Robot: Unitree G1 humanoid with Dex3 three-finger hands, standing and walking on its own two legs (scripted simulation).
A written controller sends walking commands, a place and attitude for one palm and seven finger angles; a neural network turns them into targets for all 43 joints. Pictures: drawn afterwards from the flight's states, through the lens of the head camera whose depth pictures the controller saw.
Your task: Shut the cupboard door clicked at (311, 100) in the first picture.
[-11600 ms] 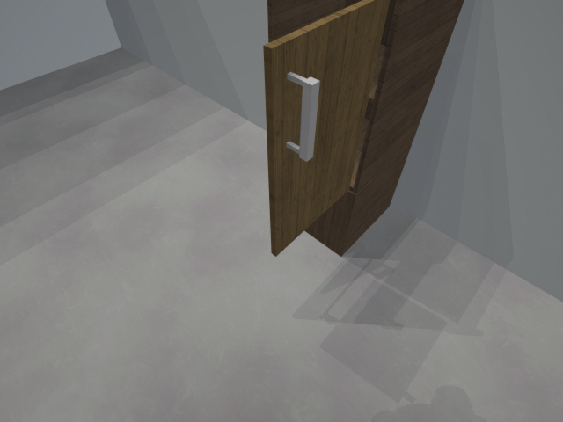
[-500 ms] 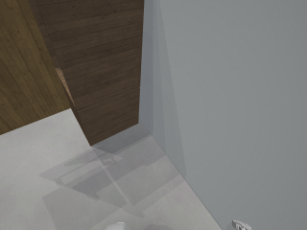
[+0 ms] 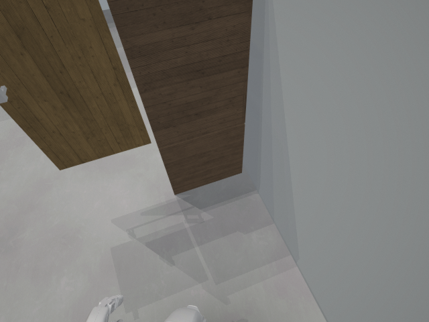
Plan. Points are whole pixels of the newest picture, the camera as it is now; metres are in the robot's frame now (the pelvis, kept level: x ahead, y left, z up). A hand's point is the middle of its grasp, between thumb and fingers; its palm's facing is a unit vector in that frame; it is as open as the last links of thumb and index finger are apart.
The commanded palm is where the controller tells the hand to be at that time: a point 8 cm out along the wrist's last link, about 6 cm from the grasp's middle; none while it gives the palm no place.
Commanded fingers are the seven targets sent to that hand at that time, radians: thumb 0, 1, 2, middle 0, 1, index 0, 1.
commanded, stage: turn to face it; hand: left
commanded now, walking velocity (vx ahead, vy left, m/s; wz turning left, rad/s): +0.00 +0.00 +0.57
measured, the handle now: out of the picture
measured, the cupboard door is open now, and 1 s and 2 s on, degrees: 91 91 91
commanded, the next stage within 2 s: take the last steps up to it in 0.32 s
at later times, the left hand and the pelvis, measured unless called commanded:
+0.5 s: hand out of the picture -0.06 +0.24 -0.18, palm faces +0.33 -0.91 -0.25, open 7.4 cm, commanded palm none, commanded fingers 0.00 0.90 0.90 -0.20 -0.30 -0.20 -0.30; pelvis -0.01 +0.03 +0.00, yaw +16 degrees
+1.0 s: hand out of the picture +0.02 +0.21 -0.15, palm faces +0.39 -0.90 -0.22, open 7.2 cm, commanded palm none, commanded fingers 0.00 0.90 0.90 -0.20 -0.30 -0.20 -0.30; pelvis +0.06 +0.03 +0.02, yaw +21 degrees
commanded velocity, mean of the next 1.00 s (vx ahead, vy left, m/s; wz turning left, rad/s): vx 0.18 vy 0.06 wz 0.23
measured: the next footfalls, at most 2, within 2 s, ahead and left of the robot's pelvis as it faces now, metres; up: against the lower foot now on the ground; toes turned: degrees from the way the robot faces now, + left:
left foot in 0.38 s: -0.02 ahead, +0.13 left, +0.00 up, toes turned +19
right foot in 0.80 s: +0.12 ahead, -0.06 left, +0.00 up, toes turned +11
